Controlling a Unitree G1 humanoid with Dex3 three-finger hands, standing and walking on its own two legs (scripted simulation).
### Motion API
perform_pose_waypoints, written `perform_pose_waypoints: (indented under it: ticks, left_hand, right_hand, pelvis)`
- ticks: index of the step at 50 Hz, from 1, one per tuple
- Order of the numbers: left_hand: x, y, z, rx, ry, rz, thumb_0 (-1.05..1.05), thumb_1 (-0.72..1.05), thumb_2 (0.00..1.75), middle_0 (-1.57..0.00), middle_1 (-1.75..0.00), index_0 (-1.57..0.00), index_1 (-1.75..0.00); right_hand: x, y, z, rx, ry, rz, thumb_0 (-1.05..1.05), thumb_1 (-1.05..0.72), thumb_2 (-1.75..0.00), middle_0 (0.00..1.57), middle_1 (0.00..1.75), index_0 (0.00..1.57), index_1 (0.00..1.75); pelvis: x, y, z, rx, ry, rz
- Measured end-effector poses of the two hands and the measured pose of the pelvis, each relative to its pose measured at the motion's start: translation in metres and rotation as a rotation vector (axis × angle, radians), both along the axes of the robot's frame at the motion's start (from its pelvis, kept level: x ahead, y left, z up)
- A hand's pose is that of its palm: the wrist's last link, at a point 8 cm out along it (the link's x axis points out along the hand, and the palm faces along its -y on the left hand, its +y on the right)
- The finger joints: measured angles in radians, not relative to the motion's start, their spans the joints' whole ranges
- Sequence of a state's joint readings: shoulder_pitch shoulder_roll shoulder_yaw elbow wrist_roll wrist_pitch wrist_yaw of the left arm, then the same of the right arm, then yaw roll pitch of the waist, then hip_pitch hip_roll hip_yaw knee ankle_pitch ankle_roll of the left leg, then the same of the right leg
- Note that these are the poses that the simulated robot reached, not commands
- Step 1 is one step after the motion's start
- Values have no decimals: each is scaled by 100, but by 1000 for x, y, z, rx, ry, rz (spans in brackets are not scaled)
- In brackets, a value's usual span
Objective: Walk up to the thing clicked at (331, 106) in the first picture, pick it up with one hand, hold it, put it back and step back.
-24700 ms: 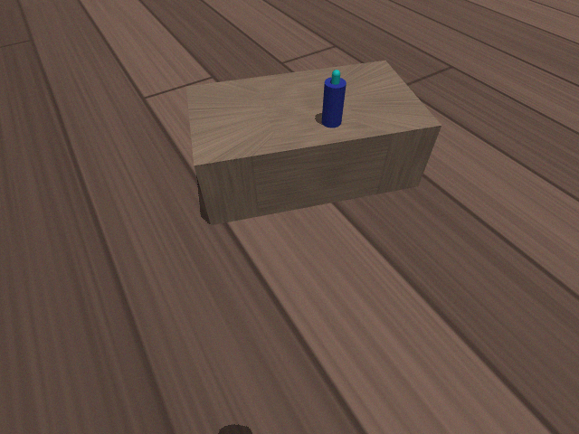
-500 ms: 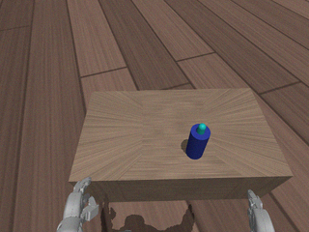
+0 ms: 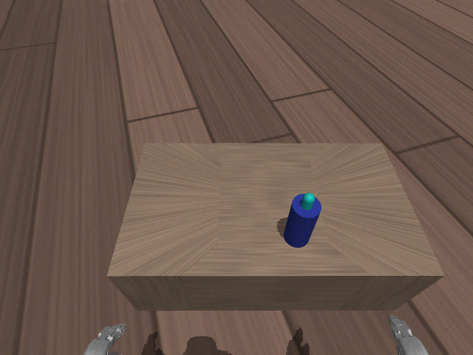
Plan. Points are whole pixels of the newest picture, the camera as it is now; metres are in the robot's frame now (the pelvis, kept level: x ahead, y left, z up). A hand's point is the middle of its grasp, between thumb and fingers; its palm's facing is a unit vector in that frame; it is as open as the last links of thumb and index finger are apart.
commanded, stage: home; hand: right
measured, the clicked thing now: (302, 217) +0.53 -0.16 -0.27
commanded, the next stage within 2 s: stand in 1.34 s
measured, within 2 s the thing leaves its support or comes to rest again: neither
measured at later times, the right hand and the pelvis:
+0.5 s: hand out of the picture +0.04 -0.25 -0.12, palm faces +0.01 +0.92 -0.39, open 17.5 cm; pelvis -0.01 +0.00 +0.03, yaw -1 degrees
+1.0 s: hand out of the picture +0.04 -0.24 -0.12, palm faces +0.00 +0.93 -0.37, open 17.4 cm; pelvis -0.01 +0.01 +0.03, yaw -1 degrees
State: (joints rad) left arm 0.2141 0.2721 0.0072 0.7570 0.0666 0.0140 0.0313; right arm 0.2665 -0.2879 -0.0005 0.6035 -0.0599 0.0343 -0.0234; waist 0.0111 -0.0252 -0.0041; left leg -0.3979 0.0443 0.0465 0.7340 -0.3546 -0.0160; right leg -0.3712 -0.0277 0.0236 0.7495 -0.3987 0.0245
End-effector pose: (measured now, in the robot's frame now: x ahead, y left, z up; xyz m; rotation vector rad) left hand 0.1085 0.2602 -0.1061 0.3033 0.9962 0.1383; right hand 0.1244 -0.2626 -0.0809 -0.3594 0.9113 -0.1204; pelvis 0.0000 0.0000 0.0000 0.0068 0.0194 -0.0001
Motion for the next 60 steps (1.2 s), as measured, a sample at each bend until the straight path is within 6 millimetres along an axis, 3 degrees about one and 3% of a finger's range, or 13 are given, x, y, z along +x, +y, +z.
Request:
perform_pose_waypoints:
  ticks: [5,10,22,31,41,60]
  left_hand:
    - [-14,10,3,9,55,29,1,90,90,-20,-29,-21,-30]
    - [-22,13,3,3,99,43,1,90,90,-20,-29,-21,-30]
    - [-38,11,2,-24,171,46,1,90,90,-20,-30,-21,-30]
    - [-63,21,1,-12,237,61,1,90,90,-20,-30,-21,-30]
    - [-76,31,1,2,287,72,1,90,90,-20,-30,-21,-30]
    - [-53,36,2,-4,263,54,1,90,90,-20,-30,-21,-30]
  right_hand:
    - [-25,-25,1,-37,86,-65,-1,57,-3,6,5,6,5]
    - [-45,-34,4,-55,150,-111,-1,58,-3,6,4,6,5]
    - [-82,-31,4,-48,250,-165,0,57,-3,6,5,6,5]
    - [-99,-27,-1,-34,309,-172,0,55,-4,6,5,6,5]
    - [-103,-24,-3,-31,342,-177,0,55,-4,6,5,6,5]
    - [-76,-17,2,-28,305,-173,0,54,-5,6,5,6,5]
  pelvis:
    - [4,-3,9,-4,-26,-3]
    - [5,-5,18,-9,-48,-7]
    - [-4,-2,28,-13,-88,-16]
    - [-11,1,30,-14,-85,-17]
    - [-11,6,31,-14,-82,-19]
    - [-3,14,32,-11,-78,-20]
